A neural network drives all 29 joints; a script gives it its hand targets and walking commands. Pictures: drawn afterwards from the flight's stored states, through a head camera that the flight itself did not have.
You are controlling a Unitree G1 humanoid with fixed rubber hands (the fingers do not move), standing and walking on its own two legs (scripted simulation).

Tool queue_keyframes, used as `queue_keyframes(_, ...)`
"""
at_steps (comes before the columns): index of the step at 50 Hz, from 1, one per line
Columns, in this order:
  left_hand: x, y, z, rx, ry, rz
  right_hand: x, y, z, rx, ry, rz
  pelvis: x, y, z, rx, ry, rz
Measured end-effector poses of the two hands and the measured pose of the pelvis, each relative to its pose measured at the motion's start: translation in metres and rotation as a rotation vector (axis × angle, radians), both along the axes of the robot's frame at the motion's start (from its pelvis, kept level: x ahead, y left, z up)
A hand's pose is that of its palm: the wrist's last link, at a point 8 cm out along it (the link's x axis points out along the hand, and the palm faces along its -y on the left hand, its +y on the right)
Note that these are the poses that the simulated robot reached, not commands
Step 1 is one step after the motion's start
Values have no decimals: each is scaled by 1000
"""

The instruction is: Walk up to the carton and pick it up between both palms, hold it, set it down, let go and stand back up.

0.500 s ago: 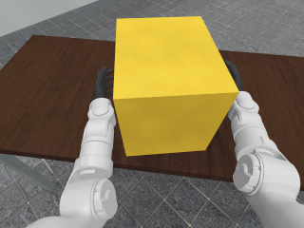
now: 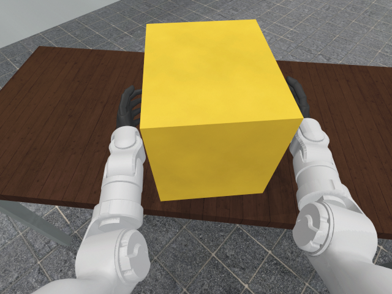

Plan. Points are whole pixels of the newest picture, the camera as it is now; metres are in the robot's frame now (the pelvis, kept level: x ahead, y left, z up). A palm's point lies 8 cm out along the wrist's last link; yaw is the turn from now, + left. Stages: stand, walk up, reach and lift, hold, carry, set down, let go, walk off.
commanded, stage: reach and lift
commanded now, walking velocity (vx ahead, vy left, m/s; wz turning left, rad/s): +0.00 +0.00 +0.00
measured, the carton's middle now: (207, 112) +0.50 +0.03 +0.06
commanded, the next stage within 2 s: none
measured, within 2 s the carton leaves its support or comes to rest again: leaves its support in 0.42 s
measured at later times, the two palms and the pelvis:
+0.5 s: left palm (124, 128) +0.38 +0.18 +0.13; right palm (304, 123) +0.43 -0.16 +0.13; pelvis -0.01 +0.01 +0.00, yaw +1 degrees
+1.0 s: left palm (108, 117) +0.36 +0.19 +0.17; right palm (309, 118) +0.40 -0.15 +0.17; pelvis -0.03 +0.01 +0.00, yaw +1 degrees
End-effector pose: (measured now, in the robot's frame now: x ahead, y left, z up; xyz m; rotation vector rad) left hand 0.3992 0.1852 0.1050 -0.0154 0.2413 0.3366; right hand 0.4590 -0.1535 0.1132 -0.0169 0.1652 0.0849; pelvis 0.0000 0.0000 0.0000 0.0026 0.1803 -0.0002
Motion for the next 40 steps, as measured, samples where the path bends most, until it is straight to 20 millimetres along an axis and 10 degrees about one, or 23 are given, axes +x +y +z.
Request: queue_keyframes(40,-36,-1,56,9,61,-67,-55,-3,50,5,37,-46,-33,5,2,6,-141,6)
